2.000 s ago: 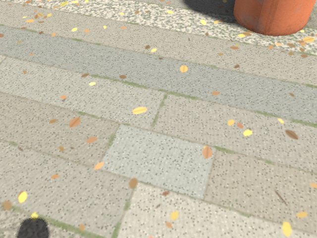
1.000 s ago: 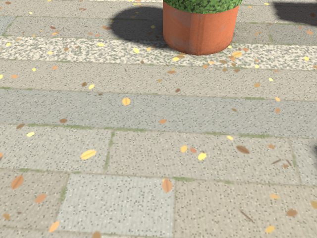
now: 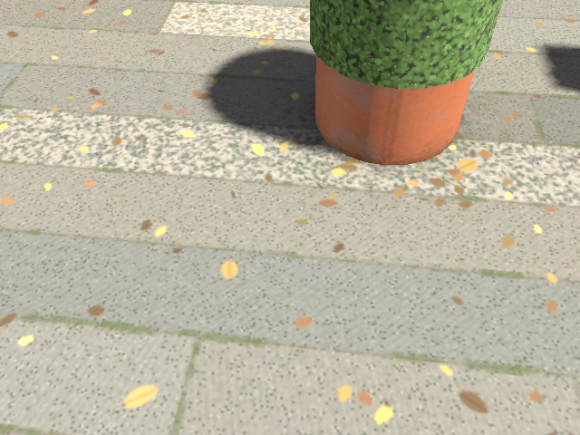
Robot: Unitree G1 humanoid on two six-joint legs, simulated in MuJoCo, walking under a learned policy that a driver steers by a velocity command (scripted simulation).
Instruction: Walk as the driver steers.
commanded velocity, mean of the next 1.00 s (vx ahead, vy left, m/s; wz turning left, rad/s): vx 0.50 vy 0.00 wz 0.16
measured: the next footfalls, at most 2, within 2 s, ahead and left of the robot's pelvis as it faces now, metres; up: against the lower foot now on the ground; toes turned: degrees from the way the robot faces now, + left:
left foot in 0.28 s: +0.35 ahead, +0.15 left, +0.00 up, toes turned +2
right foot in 0.80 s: +0.64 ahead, -0.08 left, +0.00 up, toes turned +6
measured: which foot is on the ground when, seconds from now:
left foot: up 0.00-0.26, down 0.28-0.82, up 0.84-1.00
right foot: down 0.00-0.28, up 0.30-0.78, down 0.80-1.00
